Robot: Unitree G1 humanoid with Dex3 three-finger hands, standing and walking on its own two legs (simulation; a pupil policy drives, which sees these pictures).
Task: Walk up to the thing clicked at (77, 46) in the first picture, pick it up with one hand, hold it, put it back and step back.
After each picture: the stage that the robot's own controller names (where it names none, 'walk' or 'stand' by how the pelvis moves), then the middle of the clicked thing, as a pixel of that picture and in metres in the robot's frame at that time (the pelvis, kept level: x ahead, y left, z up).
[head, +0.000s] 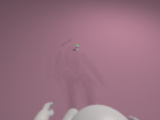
stand; (76, 46) +1.39 +0.32 -0.72
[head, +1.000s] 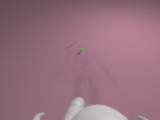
walk; (81, 50) +1.28 +0.30 -0.72
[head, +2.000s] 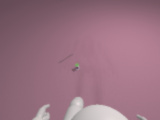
walk; (77, 66) +0.84 +0.30 -0.72
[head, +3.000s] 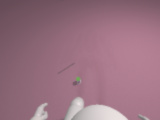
walk; (78, 80) +0.56 +0.23 -0.71
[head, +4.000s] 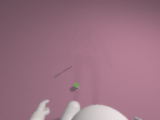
stand; (76, 86) +0.43 +0.17 -0.70
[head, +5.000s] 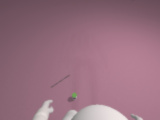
stand; (74, 96) +0.36 +0.17 -0.72
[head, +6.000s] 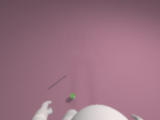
stand; (72, 96) +0.34 +0.20 -0.72
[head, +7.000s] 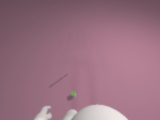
stand; (73, 94) +0.37 +0.20 -0.73
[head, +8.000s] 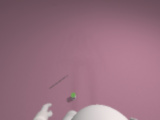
stand; (73, 96) +0.36 +0.20 -0.73
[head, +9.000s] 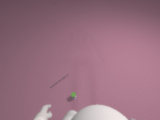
stand; (73, 95) +0.36 +0.19 -0.73
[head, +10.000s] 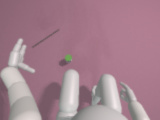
go down; (68, 59) +0.44 +0.20 -0.38
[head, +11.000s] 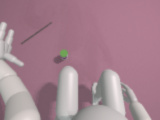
go down; (64, 54) +0.44 +0.22 -0.30
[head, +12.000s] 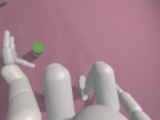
close in; (38, 49) +0.43 +0.25 -0.22
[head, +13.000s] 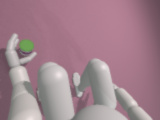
close; (26, 48) +0.43 +0.26 -0.22
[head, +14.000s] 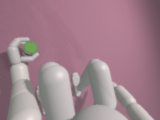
lift; (29, 49) +0.41 +0.25 -0.23
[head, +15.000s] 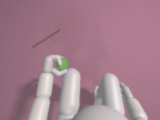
lift; (62, 66) +0.32 +0.22 -0.07
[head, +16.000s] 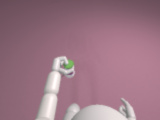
hold; (69, 68) +0.34 +0.15 +0.05
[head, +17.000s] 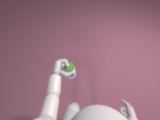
hold; (70, 70) +0.33 +0.15 +0.01
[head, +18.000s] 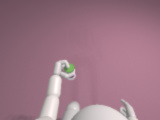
hold; (70, 72) +0.32 +0.16 +0.00
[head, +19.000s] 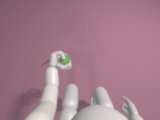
crouch; (66, 62) +0.39 +0.17 -0.06
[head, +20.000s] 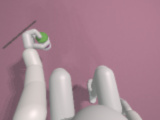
lower; (44, 41) +0.49 +0.26 -0.10
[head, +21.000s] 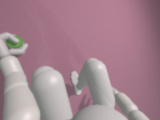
lower; (17, 46) +0.44 +0.28 -0.23
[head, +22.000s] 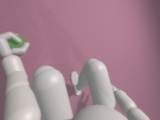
lower; (18, 45) +0.44 +0.28 -0.23
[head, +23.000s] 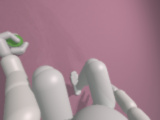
lower; (17, 45) +0.44 +0.29 -0.23
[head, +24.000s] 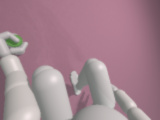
lower; (16, 45) +0.44 +0.29 -0.23
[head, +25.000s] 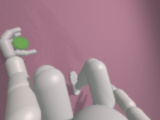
open; (20, 46) +0.43 +0.27 -0.24
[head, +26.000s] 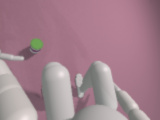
stand; (36, 46) +0.43 +0.26 -0.24
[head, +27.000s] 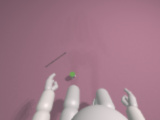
stand; (72, 75) +0.42 +0.18 -0.56
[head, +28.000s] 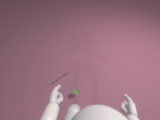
stand; (74, 93) +0.39 +0.17 -0.66
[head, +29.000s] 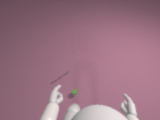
stand; (74, 92) +0.39 +0.17 -0.67
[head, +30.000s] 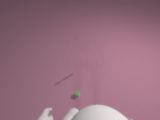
stand; (77, 94) +0.41 +0.15 -0.72
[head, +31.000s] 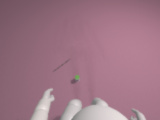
walk; (77, 78) +0.46 +0.13 -0.70
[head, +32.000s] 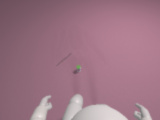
walk; (78, 68) +0.67 +0.20 -0.69
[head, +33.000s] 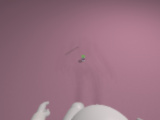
stand; (83, 58) +1.00 +0.20 -0.70
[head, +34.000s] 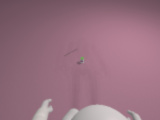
stand; (82, 60) +1.01 +0.17 -0.72
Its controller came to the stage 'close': yes
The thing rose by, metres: 0.71
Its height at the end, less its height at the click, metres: +0.00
